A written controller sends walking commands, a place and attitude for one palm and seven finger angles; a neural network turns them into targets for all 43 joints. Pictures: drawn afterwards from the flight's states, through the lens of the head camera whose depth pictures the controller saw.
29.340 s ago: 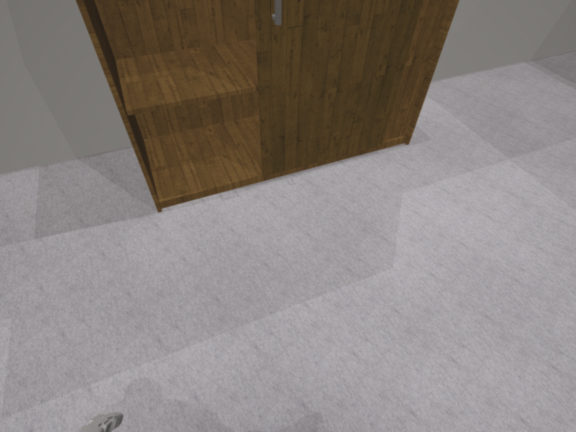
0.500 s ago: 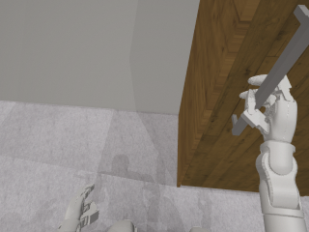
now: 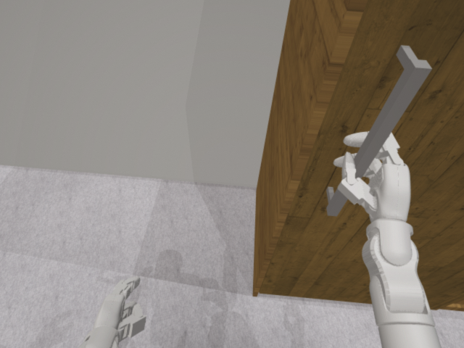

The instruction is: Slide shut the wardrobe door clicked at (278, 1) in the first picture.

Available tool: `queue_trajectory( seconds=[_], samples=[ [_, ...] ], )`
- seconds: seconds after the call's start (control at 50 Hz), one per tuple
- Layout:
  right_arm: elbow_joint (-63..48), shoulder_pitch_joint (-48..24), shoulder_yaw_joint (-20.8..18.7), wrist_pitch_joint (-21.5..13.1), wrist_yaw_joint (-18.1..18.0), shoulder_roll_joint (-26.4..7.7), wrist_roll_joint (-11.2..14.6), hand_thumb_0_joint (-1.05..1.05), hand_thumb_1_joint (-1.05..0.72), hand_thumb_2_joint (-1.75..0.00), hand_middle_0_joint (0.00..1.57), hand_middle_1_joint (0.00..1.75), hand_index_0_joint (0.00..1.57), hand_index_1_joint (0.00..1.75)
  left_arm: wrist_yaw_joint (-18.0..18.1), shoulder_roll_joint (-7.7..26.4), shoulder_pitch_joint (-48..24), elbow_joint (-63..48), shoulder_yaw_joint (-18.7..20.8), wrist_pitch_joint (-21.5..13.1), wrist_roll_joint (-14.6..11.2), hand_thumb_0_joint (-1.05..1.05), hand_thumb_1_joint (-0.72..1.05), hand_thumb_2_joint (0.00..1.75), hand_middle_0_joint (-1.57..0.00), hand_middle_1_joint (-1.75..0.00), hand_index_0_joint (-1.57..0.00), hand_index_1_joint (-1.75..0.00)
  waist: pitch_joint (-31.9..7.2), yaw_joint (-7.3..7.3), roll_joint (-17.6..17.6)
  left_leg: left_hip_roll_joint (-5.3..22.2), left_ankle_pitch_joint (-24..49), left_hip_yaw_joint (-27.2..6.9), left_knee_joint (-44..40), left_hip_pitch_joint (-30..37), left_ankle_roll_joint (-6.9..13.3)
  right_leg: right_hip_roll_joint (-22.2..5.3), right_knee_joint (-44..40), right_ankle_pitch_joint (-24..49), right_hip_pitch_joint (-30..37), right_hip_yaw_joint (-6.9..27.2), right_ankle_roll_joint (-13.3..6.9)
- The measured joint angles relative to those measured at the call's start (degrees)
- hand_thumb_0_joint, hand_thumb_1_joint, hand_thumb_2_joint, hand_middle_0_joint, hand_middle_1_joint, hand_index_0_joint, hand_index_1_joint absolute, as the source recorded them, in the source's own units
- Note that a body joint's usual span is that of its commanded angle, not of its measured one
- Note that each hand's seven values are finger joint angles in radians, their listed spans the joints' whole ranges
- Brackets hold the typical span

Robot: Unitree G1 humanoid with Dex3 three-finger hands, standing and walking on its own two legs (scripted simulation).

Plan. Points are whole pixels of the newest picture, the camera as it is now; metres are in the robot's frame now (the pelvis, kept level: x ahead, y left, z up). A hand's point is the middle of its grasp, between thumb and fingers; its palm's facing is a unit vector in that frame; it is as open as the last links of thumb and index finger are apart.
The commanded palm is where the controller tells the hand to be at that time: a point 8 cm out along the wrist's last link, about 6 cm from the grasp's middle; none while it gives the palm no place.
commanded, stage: stop walking and hold the door there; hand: right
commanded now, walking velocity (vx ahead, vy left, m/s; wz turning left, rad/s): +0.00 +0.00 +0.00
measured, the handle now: (360, 149) +0.39 -0.17 +0.17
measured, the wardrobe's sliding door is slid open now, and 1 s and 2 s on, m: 0.00 0.00 0.00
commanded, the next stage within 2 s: loosen the grip on the handle in 0.08 s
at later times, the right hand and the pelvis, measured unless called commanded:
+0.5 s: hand (352, 181) +0.34 -0.15 +0.15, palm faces +0.22 +0.97 -0.10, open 11.6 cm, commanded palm +0.30 -0.19 +0.15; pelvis -0.02 +0.01 -0.01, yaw -1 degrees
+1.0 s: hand (349, 184) +0.33 -0.15 +0.14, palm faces +0.14 +0.98 -0.12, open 14.8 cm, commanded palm +0.30 -0.21 +0.14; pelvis +0.02 +0.01 -0.01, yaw -1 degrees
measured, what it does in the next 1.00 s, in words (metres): stands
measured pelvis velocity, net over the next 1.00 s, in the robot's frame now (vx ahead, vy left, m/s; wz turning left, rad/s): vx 0.02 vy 0.01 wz -0.02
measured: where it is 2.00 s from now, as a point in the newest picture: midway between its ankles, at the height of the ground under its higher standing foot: outside the picture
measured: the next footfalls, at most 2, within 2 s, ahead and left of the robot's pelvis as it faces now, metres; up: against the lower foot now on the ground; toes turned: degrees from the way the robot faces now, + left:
none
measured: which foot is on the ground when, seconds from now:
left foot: down 0.00-1.00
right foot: down 0.00-1.00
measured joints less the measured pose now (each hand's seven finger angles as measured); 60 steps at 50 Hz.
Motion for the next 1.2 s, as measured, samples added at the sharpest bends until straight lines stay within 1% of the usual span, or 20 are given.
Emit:
queue_trajectory(
  seconds=[0.08, 0.18, 0.2, 0.22, 0.24, 0.28, 0.3, 0.32, 0.34, 0.38, 0.44, 0.5, 0.56, 0.66, 0.76, 0.86, 0.98, 1.08, 1.2],
  samples=[
    [0.9, 0.7, -0.2, 0.0, 0.0, -0.2, 0.1, -0.07, -0.75, -0.8, 0.45, 1.4, 0.36, 1.4, 0.6, 1.3, 1.0, 0.0, 0.9, 0.2, -0.2, 0.01, 0.91, 0.9, -0.2, -0.3, -0.2, -0.3, -0.7, 0.49, 0.0, 0.1, 0.5, -0.3, -1.1, 0.9, -0.1, 0.2, -1.4, 0.5, 1.2, -0.4, -0.1],
    [2.4, 1.0, -0.3, -0.4, -0.1, 0.0, 0.0, -0.07, -0.75, -0.79, 0.45, 1.4, 0.36, 1.4, 0.9, 1.6, 2.1, 0.3, 1.0, 0.4, -0.2, 0.01, 0.91, 0.9, -0.2, -0.3, -0.19, -0.3, -1.5, 0.82, -0.1, 0.3, 1.2, -0.7, -2.5, 1.7, -0.3, 0.3, -2.6, 1.0, 2.1, -0.9, -0.3],
    [2.4, -0.1, -0.8, 0.1, 1.4, -0.8, -1.6, -0.08, -0.73, -0.79, 0.45, 1.4, 0.36, 1.4, 0.6, 1.1, 2.2, 0.1, 1.7, -0.1, 0.3, 0.01, 0.91, 0.9, -0.2, -0.3, -0.19, -0.3, -0.6, 0.11, 0.1, 0.0, 1.5, -1.0, -2.6, 1.9, -0.3, 0.1, -2.4, 1.0, 2.3, -1.2, -0.5],
    [4.8, -2.8, -0.9, -0.2, 3.4, -2.2, -3.3, -0.08, -0.69, -0.79, 0.46, 1.4, 0.36, 1.4, 0.2, 0.3, 2.5, 0.6, 2.2, -1.4, 0.8, 0.01, 0.91, 0.9, -0.2, -0.3, -0.19, -0.3, -0.3, -0.68, 1.2, 0.2, 1.6, -1.4, -2.1, 1.3, -0.1, 0.3, -3.1, 1.5, 2.5, -1.6, -0.4],
    [6.3, -4.6, -1.1, 0.2, 4.8, -2.7, -3.3, -0.08, -0.66, -0.78, 0.47, 1.4, 0.36, 1.4, -0.3, -0.4, 3.1, 1.1, 2.4, -3.0, 0.3, 0.01, 0.91, 0.9, -0.2, -0.3, -0.19, -0.3, -0.8, -0.94, 2.4, 0.7, 1.5, -1.3, -1.2, 0.4, 0.2, 0.8, -4.0, 2.4, 2.3, -1.6, 0.2],
    [7.7, -5.8, -2.6, 1.7, 6.5, -0.9, 0.1, -0.05, -0.59, -0.75, 0.48, 1.4, 0.38, 1.4, -1.1, -0.8, 4.5, 1.2, 2.2, -5.7, -0.3, 0.01, 0.91, 0.9, -0.2, -0.3, -0.19, -0.3, -2.1, -1.26, 3.2, 1.2, 1.1, -0.9, -0.3, -0.2, 0.4, 1.3, -4.4, 3.2, 1.9, -1.1, 0.3],
    [7.9, -5.4, -3.5, 2.1, 6.2, 0.1, 1.4, -0.04, -0.56, -0.73, 0.48, 1.4, 0.39, 1.4, -1.4, -0.7, 5.0, 1.2, 1.8, -6.8, -0.3, 0.01, 0.91, 0.9, -0.2, -0.3, -0.2, -0.3, -2.7, -1.14, 2.9, 1.2, 0.9, -0.8, 0.0, -0.1, 0.3, 1.3, -3.9, 3.0, 1.9, -1.0, 0.2],
    [8.4, -5.1, -3.7, 2.4, 5.2, 0.8, 1.5, -0.04, -0.52, -0.72, 0.48, 1.4, 0.38, 1.38, -1.6, -0.5, 5.3, 1.1, 1.5, -7.8, -0.3, 0.01, 0.91, 0.9, -0.2, -0.3, -0.2, -0.3, -3.4, -0.88, 2.5, 1.3, 0.6, -0.7, 0.6, -0.3, 0.2, 1.4, -3.3, 2.7, 1.6, -0.9, 0.1],
    [9.4, -5.1, -3.7, 2.3, 3.9, 1.3, 1.1, -0.03, -0.48, -0.7, 0.48, 1.4, 0.36, 1.36, -1.9, -0.4, 5.5, 1.0, 1.2, -8.6, -0.3, 0.01, 0.91, 0.9, -0.2, -0.3, -0.2, -0.3, -4.0, -0.52, 2.2, 1.4, 0.2, -0.6, 1.4, -0.6, 0.1, 1.5, -2.5, 2.3, 1.3, -0.7, 0.0],
    [11.5, -5.5, -3.6, 1.0, 1.4, 1.7, -0.1, -0.02, -0.38, -0.65, 0.47, 1.4, 0.33, 1.34, -2.1, -0.4, 5.7, 0.9, 0.5, -10.1, -0.2, 0.01, 0.91, 0.9, -0.21, -0.3, -0.2, -0.3, -4.8, 0.1, 1.9, 1.6, -0.7, -0.5, 3.4, -1.5, 0.1, 1.7, -1.0, 1.6, 0.5, -0.5, -0.1],
    [13.9, -6.5, -3.2, -1.2, -0.8, 1.6, -1.6, -0.01, -0.16, -0.55, 0.46, 1.4, 0.28, 1.33, -2.2, -0.4, 6.1, 0.7, -0.1, -11.7, 0.1, 0.01, 0.9, 0.9, -0.21, -0.3, -0.2, -0.3, -5.0, 0.25, 1.9, 1.7, -1.8, -0.5, 5.8, -2.9, 0.2, 1.7, 1.0, 0.8, -0.7, -0.3, -0.3],
    [15.3, -7.3, -2.8, -3.3, -0.6, 0.8, -2.0, 0.0, 0.08, -0.43, 0.45, 1.38, 0.25, 1.32, -2.1, -0.2, 6.7, 1.1, -0.5, -12.6, 0.3, 0.01, 0.9, 0.9, -0.21, -0.3, -0.2, -0.3, -4.9, 0.03, 2.0, 1.6, -2.5, -0.3, 7.4, -3.9, 0.4, 1.6, 2.5, 0.2, -1.9, 0.0, -0.3],
    [15.3, -7.6, -1.9, -4.6, 0.8, 0.0, -1.7, 0.0, 0.26, -0.34, 0.42, 1.36, 0.25, 1.3, -1.7, 0.3, 7.2, 1.8, -0.5, -13.1, 0.4, 0.01, 0.9, 0.9, -0.21, -0.3, -0.2, -0.3, -4.6, -0.19, 2.0, 1.4, -2.9, 0.0, 8.0, -4.5, 0.5, 1.4, 3.4, -0.3, -2.7, 0.4, -0.3],
    [12.4, -5.4, -1.9, -5.1, 3.3, -0.5, -0.5, -0.01, 0.44, -0.26, 0.37, 1.3, 0.27, 1.27, -1.4, 1.1, 7.5, 2.7, 0.0, -13.0, 0.6, 0.01, 0.9, 0.9, -0.21, -0.3, -0.2, -0.3, -4.3, 0.04, 1.6, 1.0, -3.1, -0.1, 7.5, -4.3, 0.5, 1.0, 3.3, -0.7, -2.6, 0.3, 0.1],
    [6.8, -1.0, -2.3, -4.0, 3.5, 0.2, 0.4, -0.01, 0.51, -0.22, 0.32, 1.22, 0.27, 1.21, -1.7, 1.7, 7.8, 2.2, 0.9, -12.6, 1.0, 0.01, 0.9, 0.9, -0.21, -0.3, -0.2, -0.3, -4.6, -0.16, 1.2, 1.1, -3.4, -0.4, 6.6, -3.7, 0.4, 1.0, 2.5, -1.1, -1.8, -0.1, 0.2],
    [2.8, 1.7, -1.4, -2.6, 3.0, 0.7, 0.1, -0.01, 0.54, -0.21, 0.29, 1.18, 0.24, 1.16, -2.1, 1.8, 7.2, 1.5, 1.2, -11.7, 1.3, 0.01, 0.9, 0.9, -0.21, -0.3, -0.2, -0.3, -5.0, -0.49, 0.9, 1.3, -4.1, -0.2, 6.7, -3.5, 0.3, 1.2, 2.7, -1.9, -1.8, 0.1, 0.1],
    [1.4, 2.9, -0.9, -3.1, 3.7, 0.8, -0.4, -0.02, 0.55, -0.2, 0.3, 1.18, 0.23, 1.14, -2.1, 1.1, 5.8, 0.8, 0.7, -10.2, 1.5, 0.01, 0.9, 0.9, -0.21, -0.3, -0.2, -0.3, -5.6, -1.0, 0.9, 1.5, -5.1, 0.1, 7.3, -3.7, 0.2, 1.3, 3.6, -2.8, -2.3, 0.4, 0.1],
    [1.8, 3.3, -2.2, -2.6, 5.7, -0.3, 0.5, -0.02, 0.55, -0.2, 0.31, 1.18, 0.24, 1.14, -1.7, 0.5, 4.9, 0.3, 0.2, -8.8, 1.4, 0.01, 0.9, 0.9, -0.21, -0.3, -0.2, -0.3, -6.1, -1.28, 0.8, 1.5, -5.6, 0.3, 7.4, -3.4, 0.2, 1.3, 3.9, -3.4, -2.2, 0.6, 0.1],
    [3.4, 3.2, -5.6, -2.4, 8.1, -1.8, 2.1, -0.02, 0.55, -0.2, 0.32, 1.18, 0.25, 1.15, -1.2, 0.3, 4.7, 0.0, -0.1, -7.9, 1.1, 0.01, 0.9, 0.9, -0.21, -0.3, -0.2, -0.3, -6.5, -1.44, 0.6, 1.4, -5.8, 0.6, 7.5, -3.3, 0.2, 1.2, 4.5, -3.8, -2.5, 0.9, 0.2]
  ],
)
